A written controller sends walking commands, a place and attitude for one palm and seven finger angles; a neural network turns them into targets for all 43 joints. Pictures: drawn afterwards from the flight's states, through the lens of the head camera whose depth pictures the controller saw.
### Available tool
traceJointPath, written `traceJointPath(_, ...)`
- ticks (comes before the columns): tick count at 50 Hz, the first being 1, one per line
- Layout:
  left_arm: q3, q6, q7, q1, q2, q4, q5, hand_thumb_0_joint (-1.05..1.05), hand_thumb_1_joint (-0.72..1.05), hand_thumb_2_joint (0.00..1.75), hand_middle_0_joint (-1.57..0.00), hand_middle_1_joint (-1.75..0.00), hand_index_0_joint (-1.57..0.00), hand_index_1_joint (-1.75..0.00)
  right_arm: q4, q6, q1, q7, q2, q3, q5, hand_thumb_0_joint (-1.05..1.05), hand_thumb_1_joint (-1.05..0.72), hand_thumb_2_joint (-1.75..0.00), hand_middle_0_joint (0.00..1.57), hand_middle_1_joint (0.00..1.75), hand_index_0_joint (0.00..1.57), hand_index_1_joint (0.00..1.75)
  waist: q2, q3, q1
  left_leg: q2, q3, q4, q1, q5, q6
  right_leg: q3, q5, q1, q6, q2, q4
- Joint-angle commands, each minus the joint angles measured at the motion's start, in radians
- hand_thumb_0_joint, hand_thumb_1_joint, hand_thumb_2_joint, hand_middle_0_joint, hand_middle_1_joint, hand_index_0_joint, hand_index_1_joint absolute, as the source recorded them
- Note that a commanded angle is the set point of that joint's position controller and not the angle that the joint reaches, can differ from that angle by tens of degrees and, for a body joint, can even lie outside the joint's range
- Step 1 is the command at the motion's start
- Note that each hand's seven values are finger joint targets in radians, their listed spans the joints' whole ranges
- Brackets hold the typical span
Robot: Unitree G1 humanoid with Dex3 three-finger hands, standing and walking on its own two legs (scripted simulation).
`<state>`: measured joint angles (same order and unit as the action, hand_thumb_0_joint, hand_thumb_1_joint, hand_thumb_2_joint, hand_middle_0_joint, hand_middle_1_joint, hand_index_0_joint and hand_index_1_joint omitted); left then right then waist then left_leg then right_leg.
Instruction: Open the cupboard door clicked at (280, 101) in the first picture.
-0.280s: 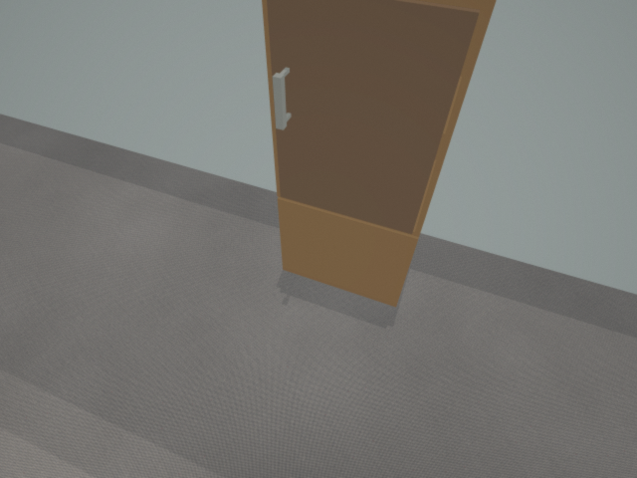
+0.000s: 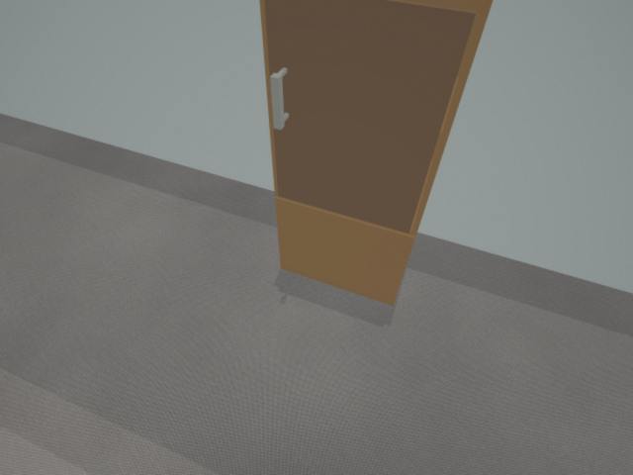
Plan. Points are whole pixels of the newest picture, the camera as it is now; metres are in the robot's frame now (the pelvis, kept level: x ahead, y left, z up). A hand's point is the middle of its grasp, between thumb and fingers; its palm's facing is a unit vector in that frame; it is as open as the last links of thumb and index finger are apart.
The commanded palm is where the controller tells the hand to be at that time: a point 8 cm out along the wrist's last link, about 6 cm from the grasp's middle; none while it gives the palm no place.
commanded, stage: look at it before walking up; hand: left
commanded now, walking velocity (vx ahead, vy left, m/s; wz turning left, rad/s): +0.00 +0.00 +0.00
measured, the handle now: (281, 98) +0.92 +0.14 +0.00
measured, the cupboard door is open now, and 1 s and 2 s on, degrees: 0 0 0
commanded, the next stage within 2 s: turn to face it in 0.56 s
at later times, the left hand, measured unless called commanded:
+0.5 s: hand out of the picture +0.02 +0.20 -0.17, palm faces +0.00 -0.97 -0.24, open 7.4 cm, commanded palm none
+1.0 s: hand out of the picture +0.03 +0.18 -0.18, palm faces -0.07 -0.97 -0.22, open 7.4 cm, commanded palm none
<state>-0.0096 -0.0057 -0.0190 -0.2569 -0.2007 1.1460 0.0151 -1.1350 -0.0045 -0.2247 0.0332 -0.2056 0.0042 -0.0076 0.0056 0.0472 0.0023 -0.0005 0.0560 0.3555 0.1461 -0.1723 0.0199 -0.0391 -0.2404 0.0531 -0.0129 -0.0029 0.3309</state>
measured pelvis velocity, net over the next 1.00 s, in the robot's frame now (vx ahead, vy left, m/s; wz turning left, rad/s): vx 0.00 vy -0.01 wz -0.11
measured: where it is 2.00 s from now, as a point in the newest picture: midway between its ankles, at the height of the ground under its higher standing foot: outside the picture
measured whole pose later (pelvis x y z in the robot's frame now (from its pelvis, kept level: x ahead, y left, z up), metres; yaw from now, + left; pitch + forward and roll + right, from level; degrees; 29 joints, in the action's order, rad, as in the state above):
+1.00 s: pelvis +0.00 -0.01 -0.01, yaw -6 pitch -1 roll +0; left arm -0.05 0.05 -0.01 -0.24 -0.19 1.08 0.02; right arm -1.06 0.03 -0.20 0.04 -0.19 -0.03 -0.01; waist 0.00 0.08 0.00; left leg 0.07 0.14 0.51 0.22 -0.26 0.00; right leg 0.05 -0.30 0.17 -0.03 -0.06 0.50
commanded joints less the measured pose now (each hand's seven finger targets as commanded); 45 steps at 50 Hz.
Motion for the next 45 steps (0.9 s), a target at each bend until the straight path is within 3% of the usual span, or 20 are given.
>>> traceJointPath(1, -0.025, -0.016, -0.01, -0.048, -0.139, -0.028, -0.002, 0.0, 0.9, 0.9, -0.2, -0.3, -0.2, -0.3, 0.038, -0.012, -0.028, 0.006, -0.145, -0.027, 0.0, 0.0, -0.9, -0.9, 0.2, 0.3, 0.2, 0.3, -0.006, 0.011, -0.001, 0.112, -0.12, -0.057, -0.035, 0.132, 0.011, 0.102, 0.128, 0.083, -0.03, 0.109, -0.069)
traceJointPath(33, -0.028, -0.02, -0.008, 0.0, -0.175, -0.037, -0.003, 0.0, 0.9, 0.9, -0.2, -0.3, -0.2, -0.3, 0.04, -0.012, 0.007, 0.003, -0.176, -0.029, -0.003, 0.0, -0.9, -0.9, 0.2, 0.3, 0.2, 0.3, -0.007, -0.008, 0.002, 0.12, -0.116, -0.059, -0.051, 0.162, 0.004, 0.106, 0.188, 0.056, -0.034, 0.118, -0.075)
traceJointPath(37, -0.023, 0.004, -0.011, -0.024, -0.117, -0.036, -0.003, 0.0, 0.9, 0.9, -0.2, -0.3, -0.2, -0.3, 0.032, 0.004, -0.035, 0.009, -0.108, -0.023, -0.006, 0.0, -0.9, -0.9, 0.2, 0.3, 0.2, 0.3, -0.008, 0.007, 0.009, 0.131, -0.072, -0.015, -0.064, 0.151, -0.009, 0.125, 0.232, 0.111, -0.029, 0.114, -0.04)
traceJointPath(45, -0.066, 0.033, -0.001, -0.017, -0.145, -0.107, 0.006, 0.0, 0.9, 0.9, -0.2, -0.3, -0.2, -0.3, 0.096, 0.027, -0.029, 0.019, -0.133, -0.063, -0.006, 0.0, -0.9, -0.9, 0.2, 0.3, 0.2, 0.3, 0.006, -0.002, 0.009, 0.154, -0.015, 0.098, -0.015, 0.061, -0.008, 0.201, 0.282, 0.197, -0.057, 0.1, 0.08)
